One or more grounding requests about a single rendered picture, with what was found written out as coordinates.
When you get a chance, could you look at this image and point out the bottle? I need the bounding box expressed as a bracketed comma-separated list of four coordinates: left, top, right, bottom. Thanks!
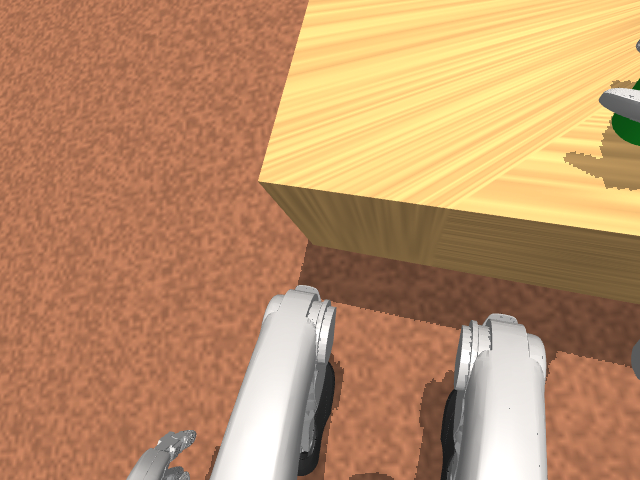
[612, 78, 640, 146]

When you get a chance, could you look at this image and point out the right robot foot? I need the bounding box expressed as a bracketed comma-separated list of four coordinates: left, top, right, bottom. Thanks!
[440, 389, 457, 480]

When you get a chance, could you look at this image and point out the right robot hand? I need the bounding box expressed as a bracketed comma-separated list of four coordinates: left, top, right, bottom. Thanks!
[599, 39, 640, 123]

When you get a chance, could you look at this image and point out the left robot foot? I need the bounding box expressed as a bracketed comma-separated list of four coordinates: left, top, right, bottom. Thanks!
[297, 362, 335, 476]

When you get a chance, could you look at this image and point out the left robot hand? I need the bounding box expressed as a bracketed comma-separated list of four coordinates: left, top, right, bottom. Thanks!
[126, 430, 197, 480]

